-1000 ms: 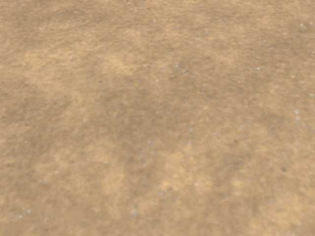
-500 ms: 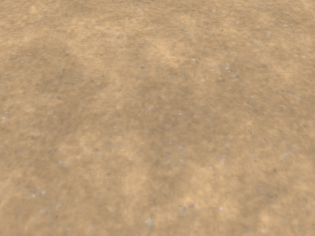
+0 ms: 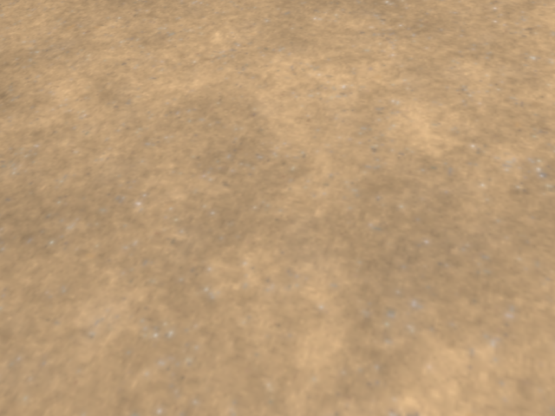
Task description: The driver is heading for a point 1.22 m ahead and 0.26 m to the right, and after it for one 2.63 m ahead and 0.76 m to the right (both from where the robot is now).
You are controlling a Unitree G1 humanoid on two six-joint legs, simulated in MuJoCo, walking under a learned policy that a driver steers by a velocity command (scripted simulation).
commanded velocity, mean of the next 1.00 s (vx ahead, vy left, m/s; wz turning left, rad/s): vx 0.24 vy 0.00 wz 0.05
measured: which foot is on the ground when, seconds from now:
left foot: up 0.00-0.22, down 0.24-0.60, up 0.62-1.00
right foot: down 0.00-1.00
